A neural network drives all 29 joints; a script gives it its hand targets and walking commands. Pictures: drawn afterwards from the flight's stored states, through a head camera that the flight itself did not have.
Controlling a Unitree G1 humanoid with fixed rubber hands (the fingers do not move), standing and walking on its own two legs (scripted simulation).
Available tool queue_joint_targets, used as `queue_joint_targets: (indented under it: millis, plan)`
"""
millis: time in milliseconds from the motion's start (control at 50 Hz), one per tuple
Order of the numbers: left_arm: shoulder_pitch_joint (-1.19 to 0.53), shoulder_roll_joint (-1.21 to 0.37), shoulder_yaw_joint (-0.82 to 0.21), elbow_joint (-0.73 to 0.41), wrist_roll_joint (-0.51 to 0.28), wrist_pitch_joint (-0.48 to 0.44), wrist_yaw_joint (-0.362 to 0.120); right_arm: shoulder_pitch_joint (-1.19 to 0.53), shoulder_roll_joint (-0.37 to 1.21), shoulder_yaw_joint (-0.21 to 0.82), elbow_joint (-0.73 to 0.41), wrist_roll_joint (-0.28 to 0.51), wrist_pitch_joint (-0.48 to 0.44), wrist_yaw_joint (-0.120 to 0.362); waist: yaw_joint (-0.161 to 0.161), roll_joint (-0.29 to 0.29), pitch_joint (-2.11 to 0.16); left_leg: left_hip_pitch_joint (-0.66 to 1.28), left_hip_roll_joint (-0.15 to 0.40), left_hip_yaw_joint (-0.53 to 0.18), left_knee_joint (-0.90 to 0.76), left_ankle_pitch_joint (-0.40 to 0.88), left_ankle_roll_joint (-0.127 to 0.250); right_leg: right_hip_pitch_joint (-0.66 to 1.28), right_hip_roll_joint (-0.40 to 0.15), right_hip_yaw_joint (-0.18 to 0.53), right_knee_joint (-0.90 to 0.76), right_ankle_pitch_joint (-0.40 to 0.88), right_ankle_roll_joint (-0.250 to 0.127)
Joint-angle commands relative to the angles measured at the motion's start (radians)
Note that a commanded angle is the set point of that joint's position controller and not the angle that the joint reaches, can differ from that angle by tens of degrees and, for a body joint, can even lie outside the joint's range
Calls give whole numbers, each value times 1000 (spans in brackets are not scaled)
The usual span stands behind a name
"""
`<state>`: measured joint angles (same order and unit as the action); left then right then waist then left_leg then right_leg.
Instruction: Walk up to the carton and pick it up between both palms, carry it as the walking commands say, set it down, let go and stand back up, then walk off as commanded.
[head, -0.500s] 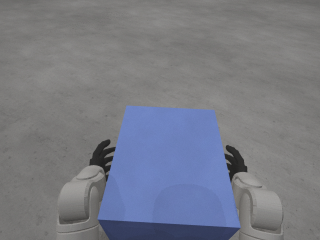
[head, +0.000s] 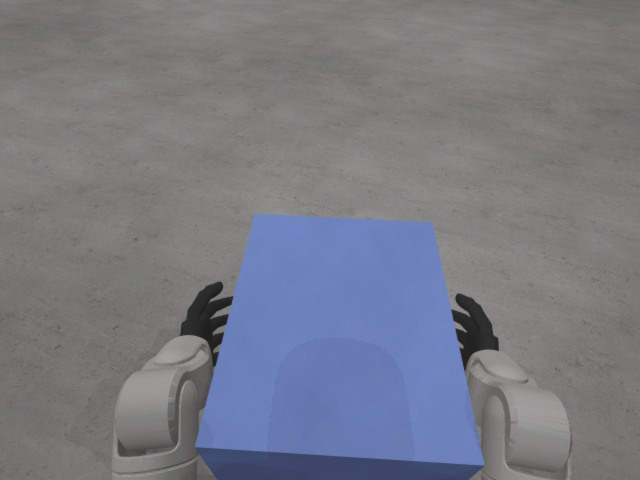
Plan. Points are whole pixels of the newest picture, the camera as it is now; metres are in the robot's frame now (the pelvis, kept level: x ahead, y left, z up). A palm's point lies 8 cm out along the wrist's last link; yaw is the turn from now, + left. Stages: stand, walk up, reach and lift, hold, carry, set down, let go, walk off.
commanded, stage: carry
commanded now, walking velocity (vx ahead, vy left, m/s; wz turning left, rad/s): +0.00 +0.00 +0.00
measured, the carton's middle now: (335, 375) +0.27 -0.01 +0.00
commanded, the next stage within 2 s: none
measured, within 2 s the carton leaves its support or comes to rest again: neither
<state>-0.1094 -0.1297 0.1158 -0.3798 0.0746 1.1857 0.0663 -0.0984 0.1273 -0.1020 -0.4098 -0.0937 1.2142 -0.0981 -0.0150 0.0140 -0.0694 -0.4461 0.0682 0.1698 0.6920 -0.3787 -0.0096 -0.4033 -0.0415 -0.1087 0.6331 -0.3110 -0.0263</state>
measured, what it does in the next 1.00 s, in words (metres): stands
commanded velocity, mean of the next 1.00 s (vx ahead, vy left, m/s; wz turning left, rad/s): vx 0.00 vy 0.00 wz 0.00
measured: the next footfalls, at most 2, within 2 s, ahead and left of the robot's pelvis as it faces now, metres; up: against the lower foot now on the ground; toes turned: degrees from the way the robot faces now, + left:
none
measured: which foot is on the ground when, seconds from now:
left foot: down 0.00-1.00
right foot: down 0.00-1.00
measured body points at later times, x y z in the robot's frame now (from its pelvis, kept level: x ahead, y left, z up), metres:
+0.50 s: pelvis -0.01 +0.01 +0.01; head -0.04 +0.02 +0.46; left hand +0.26 +0.17 +0.09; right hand +0.26 -0.14 +0.09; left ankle +0.02 +0.11 -0.73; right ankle +0.01 -0.10 -0.73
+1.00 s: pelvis -0.02 +0.01 +0.01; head -0.04 +0.01 +0.46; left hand +0.25 +0.16 +0.09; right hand +0.25 -0.15 +0.09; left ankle +0.02 +0.11 -0.73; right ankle +0.01 -0.10 -0.73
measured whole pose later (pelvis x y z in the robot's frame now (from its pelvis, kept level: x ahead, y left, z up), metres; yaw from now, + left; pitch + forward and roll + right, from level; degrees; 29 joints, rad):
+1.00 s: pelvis -0.02 +0.01 +0.01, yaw -1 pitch +3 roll +0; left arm -0.14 -0.13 0.14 -0.33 0.09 1.21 0.07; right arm -0.14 0.13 -0.12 -0.33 -0.10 1.22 -0.08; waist 0.00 0.00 -0.12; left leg -0.37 0.07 0.17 0.52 -0.21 0.02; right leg -0.36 -0.03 -0.10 0.52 -0.22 -0.01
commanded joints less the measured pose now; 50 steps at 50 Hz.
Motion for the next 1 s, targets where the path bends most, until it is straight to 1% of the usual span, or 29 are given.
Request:
queue_joint_targets:
  millis: [0, 20, 40, 60, 80, 100, 140, 180, 280, 340, 600, 980]
  plan:
    - [-388, -872, -689, -74, -335, 9, -227, -449, 891, 760, -91, 391, -13, 264, 5, -114, -316, 136, 31, -55, -179, 187, -12, 233, -183, 144, -105, 564, -47]
    - [-369, -870, -692, -68, -327, 9, -224, -452, 883, 759, -91, 395, -10, 266, 10, -85, -338, 206, 68, -82, -188, 295, -6, 202, -152, 125, -74, 498, -21]
    - [-362, -873, -698, -70, -328, 12, -222, -443, 871, 753, -74, 396, -9, 271, 18, 11, -338, 256, 105, -124, -148, 450, 9, 125, -107, 107, -74, 385, 7]
    - [-379, -867, -696, -73, -325, 15, -222, -432, 870, 745, -53, 393, -7, 273, 18, 70, -328, 258, 131, -148, -172, 501, 20, 107, -83, 81, -61, 261, 18]
    - [-390, -867, -699, -66, -323, 20, -223, -435, 868, 738, -43, 390, -3, 274, 19, 86, -304, 247, 146, -161, -197, 486, 27, 91, -70, 72, -60, 193, 21]
    - [-398, -868, -702, -55, -324, 23, -225, -442, 867, 734, -34, 384, -1, 274, 19, 72, -279, 233, 150, -162, -214, 443, 34, 83, -66, 70, -67, 171, 23]
    - [-418, -870, -703, -31, -332, 31, -231, -456, 862, 719, -16, 371, 3, 271, 15, 43, -249, 207, 140, -145, -230, 362, 34, 89, -73, 83, -97, 188, 21]
    - [-441, -875, -700, -12, -341, 35, -237, -465, 865, 702, 2, 360, 6, 268, 12, 24, -234, 199, 129, -134, -234, 321, 30, 92, -80, 94, -115, 198, 19]
    - [-481, -888, -692, 10, -353, 39, -244, -481, 880, 680, 32, 346, 11, 262, 9, 8, -214, 178, 122, -134, -264, 210, 30, 86, -80, 102, -143, 167, 21]
    - [-492, -893, -688, 15, -354, 39, -245, -490, 886, 678, 37, 346, 11, 260, 10, 3, -215, 168, 119, -135, -275, 177, 29, 91, -81, 103, -153, 161, 22]
    - [-479, -898, -680, 15, -341, 35, -238, -503, 887, 697, 21, 366, 10, 266, 11, -8, -231, 156, 107, -129, -280, 142, 25, 106, -90, 111, -184, 145, 16]
    - [-471, -890, -681, 16, -339, 33, -236, -498, 869, 695, 20, 363, 7, 264, 10, -14, -233, 159, 100, -122, -269, 154, 19, 100, -94, 118, -203, 144, 11]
